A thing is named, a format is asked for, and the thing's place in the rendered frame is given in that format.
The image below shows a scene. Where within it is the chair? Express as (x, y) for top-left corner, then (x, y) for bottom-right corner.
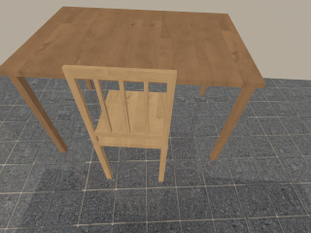
(61, 64), (177, 183)

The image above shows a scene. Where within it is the table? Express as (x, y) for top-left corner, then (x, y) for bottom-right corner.
(0, 6), (266, 161)

